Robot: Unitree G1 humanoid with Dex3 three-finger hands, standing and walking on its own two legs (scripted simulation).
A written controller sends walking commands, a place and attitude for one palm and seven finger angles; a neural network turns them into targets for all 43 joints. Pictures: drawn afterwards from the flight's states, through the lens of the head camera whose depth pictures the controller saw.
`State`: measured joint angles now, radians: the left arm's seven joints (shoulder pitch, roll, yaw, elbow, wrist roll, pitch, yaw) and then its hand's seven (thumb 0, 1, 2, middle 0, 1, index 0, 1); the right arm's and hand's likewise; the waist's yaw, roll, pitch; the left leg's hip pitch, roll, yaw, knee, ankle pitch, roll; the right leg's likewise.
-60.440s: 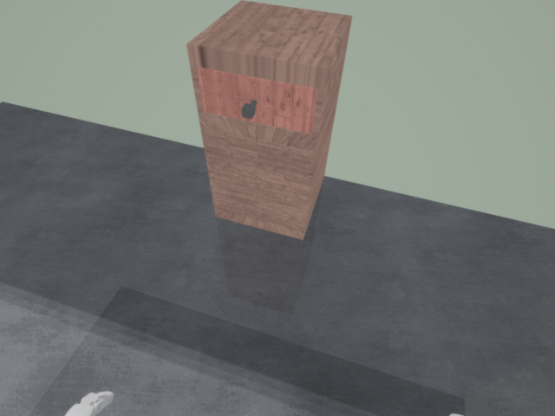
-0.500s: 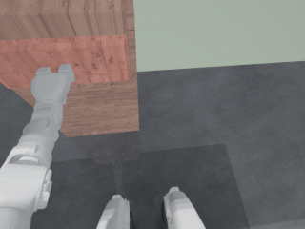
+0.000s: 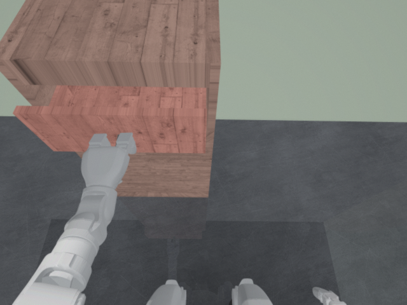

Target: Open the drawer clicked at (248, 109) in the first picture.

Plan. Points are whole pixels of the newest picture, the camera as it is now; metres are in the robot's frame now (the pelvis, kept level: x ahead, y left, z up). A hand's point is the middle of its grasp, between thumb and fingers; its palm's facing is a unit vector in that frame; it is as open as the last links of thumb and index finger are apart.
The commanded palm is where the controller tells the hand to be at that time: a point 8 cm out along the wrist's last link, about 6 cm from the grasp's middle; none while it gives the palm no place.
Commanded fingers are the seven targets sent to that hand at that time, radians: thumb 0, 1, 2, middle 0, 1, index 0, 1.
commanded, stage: pull the drawer open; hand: left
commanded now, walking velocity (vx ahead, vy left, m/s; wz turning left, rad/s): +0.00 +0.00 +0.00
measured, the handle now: (118, 151) +0.43 +0.21 -0.03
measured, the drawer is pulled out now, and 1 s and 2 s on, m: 0.07 0.22 0.30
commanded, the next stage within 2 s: open the thumb to release the handle in 1.68 s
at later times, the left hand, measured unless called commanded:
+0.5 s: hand (113, 189) +0.34 +0.21 -0.05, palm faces -0.04 -0.06 -1.00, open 6.5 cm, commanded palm +0.30 +0.21 -0.01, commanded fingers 0.00 0.90 0.90 -0.40 -1.35 -0.40 -1.35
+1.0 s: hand (105, 245) +0.23 +0.20 -0.05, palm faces -0.04 -0.10 -0.99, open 6.6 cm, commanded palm +0.18 +0.21 -0.01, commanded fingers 0.00 0.90 0.90 -0.40 -1.35 -0.40 -1.35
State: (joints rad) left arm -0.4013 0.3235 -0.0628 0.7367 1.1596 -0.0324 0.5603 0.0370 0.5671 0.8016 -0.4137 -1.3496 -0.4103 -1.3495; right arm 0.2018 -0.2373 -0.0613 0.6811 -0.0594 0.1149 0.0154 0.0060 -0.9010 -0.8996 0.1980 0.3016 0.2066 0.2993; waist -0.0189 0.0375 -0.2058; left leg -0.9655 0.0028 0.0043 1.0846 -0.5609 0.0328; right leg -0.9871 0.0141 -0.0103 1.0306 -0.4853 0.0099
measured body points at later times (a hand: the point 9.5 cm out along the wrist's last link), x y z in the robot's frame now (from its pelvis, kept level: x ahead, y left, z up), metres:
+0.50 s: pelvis -0.02 -0.01 +0.00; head +0.09 -0.02 +0.44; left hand +0.34 +0.21 +0.00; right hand +0.03 -0.28 -0.13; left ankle -0.04 +0.10 -0.66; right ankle -0.01 -0.13 -0.66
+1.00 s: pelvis +0.00 -0.01 +0.00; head +0.08 -0.02 +0.45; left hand +0.23 +0.21 +0.00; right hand +0.19 -0.24 -0.10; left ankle -0.04 +0.10 -0.66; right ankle -0.01 -0.13 -0.66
